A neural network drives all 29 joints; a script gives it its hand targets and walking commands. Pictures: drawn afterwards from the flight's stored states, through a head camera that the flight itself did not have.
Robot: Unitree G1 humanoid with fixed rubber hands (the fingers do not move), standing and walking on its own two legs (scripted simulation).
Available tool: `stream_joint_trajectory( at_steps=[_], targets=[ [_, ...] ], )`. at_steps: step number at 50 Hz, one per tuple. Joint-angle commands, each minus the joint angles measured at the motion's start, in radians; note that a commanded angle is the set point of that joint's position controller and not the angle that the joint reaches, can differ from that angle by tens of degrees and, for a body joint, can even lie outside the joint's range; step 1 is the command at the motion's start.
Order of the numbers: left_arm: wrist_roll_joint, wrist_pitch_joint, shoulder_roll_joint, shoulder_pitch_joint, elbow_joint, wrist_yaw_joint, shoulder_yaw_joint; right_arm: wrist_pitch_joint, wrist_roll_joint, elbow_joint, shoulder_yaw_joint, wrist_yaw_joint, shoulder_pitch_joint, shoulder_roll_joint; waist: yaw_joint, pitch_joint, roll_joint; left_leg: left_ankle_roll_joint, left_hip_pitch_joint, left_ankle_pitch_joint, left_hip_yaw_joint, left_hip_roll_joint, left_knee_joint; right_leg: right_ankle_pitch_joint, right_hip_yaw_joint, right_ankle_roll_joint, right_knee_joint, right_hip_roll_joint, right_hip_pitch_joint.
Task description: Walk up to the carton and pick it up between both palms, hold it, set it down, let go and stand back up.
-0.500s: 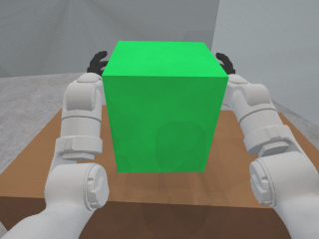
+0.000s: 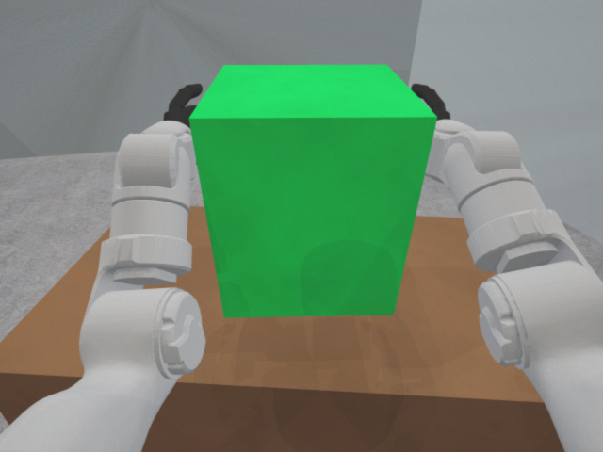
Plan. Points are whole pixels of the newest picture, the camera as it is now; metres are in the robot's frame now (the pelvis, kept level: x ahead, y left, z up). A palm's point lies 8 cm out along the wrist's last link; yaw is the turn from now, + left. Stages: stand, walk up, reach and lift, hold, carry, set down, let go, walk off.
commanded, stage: hold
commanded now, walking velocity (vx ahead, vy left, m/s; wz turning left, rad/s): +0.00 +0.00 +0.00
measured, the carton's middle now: (307, 188) +0.36 +0.00 +0.28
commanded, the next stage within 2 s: none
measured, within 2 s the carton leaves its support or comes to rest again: neither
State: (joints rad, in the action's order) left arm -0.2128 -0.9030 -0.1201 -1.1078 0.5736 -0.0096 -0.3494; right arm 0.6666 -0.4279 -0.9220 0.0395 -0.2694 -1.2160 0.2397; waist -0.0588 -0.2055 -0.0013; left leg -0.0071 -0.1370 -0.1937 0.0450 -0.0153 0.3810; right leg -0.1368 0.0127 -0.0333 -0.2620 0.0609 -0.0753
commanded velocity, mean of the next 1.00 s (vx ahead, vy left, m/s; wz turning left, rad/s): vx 0.00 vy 0.00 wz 0.00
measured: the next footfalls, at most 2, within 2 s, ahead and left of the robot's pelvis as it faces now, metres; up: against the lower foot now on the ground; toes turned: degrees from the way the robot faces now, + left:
none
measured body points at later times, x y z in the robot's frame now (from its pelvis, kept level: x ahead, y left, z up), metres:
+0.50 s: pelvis +0.00 +0.00 +0.00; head -0.10 +0.02 +0.44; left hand +0.39 +0.16 +0.33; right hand +0.39 -0.15 +0.34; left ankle +0.01 +0.12 -0.75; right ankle +0.01 -0.10 -0.75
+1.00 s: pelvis +0.00 +0.00 +0.00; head -0.10 +0.02 +0.44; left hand +0.39 +0.16 +0.33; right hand +0.38 -0.15 +0.34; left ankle +0.01 +0.12 -0.75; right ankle +0.01 -0.10 -0.75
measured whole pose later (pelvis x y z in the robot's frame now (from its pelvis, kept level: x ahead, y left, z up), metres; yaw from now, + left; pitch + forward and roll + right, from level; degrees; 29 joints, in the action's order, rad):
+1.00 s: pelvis +0.00 +0.00 +0.00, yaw +1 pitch -2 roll -2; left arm -0.20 -0.89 -0.13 -1.11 0.59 0.00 -0.34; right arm 0.68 -0.44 -0.91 0.05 -0.28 -1.21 0.24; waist -0.06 -0.21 0.00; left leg -0.01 -0.16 -0.19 0.07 -0.01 0.39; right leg -0.13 0.00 -0.03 -0.26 0.07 -0.09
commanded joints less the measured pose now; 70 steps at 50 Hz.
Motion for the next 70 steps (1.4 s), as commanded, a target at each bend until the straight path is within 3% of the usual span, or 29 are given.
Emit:
stream_joint_trajectory(
  at_steps=[1, 17, 70],
  targets=[
    [0.168, 0.082, 0.56, -0.743, -0.101, 0.143, 0.258, -0.023, -0.167, 0.316, 0.106, 0.136, -0.842, -0.668, -0.001, -0.26, 0.022, -0.021, 0.004, 0.163, 0.006, 0.04, -0.046, 0.179, -0.048, 0.064, 0.006, 0.002, 0.123],
    [0.194, 0.097, 0.578, -0.762, -0.102, 0.141, 0.271, -0.024, -0.172, 0.346, 0.105, 0.129, -0.861, -0.663, -0.015, -0.296, 0.04, -0.028, 0.01, 0.184, 0.015, 0.039, -0.036, 0.18, -0.046, 0.059, 0.004, 0.005, 0.116],
    [0.193, 0.092, 0.583, -0.76, -0.113, 0.135, 0.276, -0.015, -0.184, 0.341, 0.111, 0.132, -0.852, -0.66, -0.012, -0.293, 0.041, -0.031, 0.019, 0.199, 0.022, 0.034, -0.032, 0.184, -0.052, 0.056, 0.005, 0.009, 0.108]
  ],
)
